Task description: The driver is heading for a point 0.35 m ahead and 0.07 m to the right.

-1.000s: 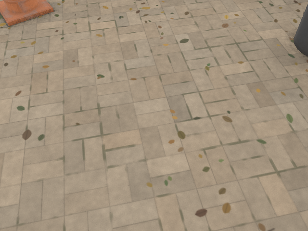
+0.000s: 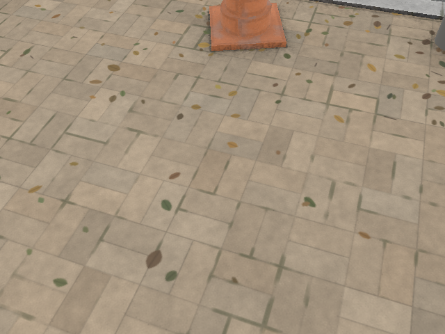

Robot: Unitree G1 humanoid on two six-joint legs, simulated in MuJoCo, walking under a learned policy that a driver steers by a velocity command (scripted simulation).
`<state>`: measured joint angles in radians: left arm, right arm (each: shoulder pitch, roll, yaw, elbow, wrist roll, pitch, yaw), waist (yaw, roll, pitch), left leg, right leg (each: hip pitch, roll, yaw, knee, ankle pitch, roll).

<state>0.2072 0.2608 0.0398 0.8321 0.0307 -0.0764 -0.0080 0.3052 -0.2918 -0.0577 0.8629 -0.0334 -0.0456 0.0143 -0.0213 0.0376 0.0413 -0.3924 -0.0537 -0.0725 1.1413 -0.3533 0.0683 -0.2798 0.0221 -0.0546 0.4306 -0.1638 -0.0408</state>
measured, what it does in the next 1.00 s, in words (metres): walks ahead: left foot, then right foot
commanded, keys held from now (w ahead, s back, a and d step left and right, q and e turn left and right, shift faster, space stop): w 0.22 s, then w+e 0.04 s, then no key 0.74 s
